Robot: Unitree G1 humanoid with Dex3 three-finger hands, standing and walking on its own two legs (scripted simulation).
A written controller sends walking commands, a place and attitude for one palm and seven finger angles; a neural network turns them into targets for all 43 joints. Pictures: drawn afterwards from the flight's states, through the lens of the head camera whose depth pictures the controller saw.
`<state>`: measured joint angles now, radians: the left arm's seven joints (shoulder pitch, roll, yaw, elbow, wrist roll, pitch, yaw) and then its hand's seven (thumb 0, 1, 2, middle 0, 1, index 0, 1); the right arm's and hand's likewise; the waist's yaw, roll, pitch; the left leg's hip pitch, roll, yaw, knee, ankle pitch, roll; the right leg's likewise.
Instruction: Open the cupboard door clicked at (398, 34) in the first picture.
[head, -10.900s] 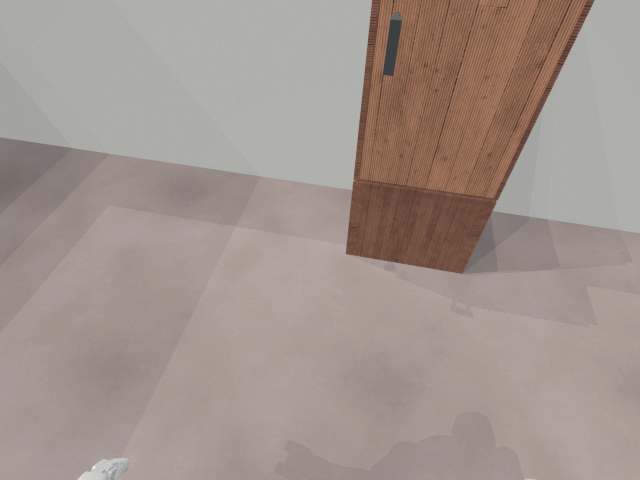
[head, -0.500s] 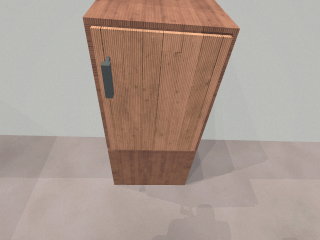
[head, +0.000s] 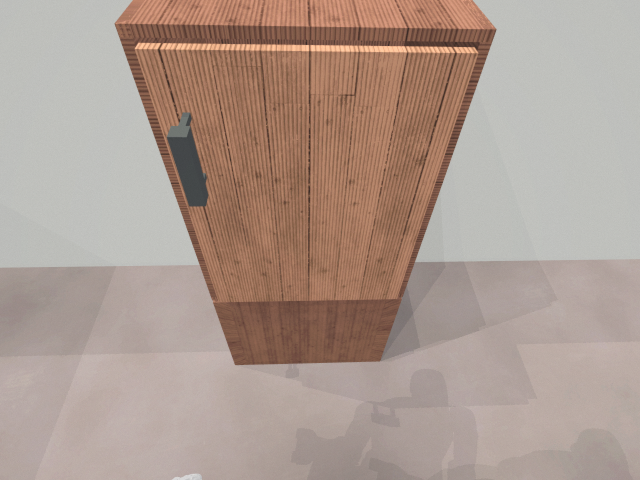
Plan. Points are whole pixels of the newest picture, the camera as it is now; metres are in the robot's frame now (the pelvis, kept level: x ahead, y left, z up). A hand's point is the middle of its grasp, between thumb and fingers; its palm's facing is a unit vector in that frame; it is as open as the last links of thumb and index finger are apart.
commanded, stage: come to a stop and stand still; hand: left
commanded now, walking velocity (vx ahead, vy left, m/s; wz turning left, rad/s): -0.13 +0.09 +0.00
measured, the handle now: (192, 159) +0.52 +0.20 +0.11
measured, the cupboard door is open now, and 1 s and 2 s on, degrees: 0 0 0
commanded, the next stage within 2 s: look again from close up in 1.02 s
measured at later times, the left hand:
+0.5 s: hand out of the picture -0.05 +0.22 -0.16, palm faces +0.03 -0.98 -0.18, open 7.3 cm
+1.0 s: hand out of the picture -0.06 +0.16 -0.17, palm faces +0.06 -0.98 -0.17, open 7.3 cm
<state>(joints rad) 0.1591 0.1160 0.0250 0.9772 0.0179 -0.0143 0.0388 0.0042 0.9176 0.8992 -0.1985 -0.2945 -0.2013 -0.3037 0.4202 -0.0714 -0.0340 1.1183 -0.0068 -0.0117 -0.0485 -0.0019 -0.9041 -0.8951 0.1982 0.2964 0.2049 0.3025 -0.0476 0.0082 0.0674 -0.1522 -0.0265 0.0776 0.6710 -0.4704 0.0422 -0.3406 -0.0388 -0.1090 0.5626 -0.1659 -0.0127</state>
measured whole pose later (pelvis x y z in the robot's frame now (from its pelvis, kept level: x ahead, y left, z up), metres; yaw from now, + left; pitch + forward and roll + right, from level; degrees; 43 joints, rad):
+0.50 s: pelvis -0.05 +0.04 +0.02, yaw -1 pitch -1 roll -1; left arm 0.34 0.18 0.05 1.04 0.03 0.06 0.01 0.00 0.91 0.90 -0.20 -0.29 -0.20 -0.30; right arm 0.33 -0.12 -0.03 1.04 -0.03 -0.01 -0.04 0.00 -0.91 -0.90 0.20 0.30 0.20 0.30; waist -0.01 -0.02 0.00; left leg -0.17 -0.01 0.09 0.38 -0.20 0.06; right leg -0.33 -0.03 -0.04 0.77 -0.38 0.02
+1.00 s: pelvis -0.07 -0.01 +0.01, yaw +1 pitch -4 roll -1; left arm 0.36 0.15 0.00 1.01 0.02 -0.01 0.04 0.01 0.93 0.90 -0.20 -0.29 -0.20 -0.30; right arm 0.32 -0.14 -0.02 1.04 -0.02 0.00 -0.04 0.00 -0.92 -0.90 0.19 0.30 0.20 0.30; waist 0.00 -0.02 -0.03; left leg -0.23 0.05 0.04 0.54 -0.25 -0.01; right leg -0.15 0.02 -0.09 0.50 -0.29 -0.04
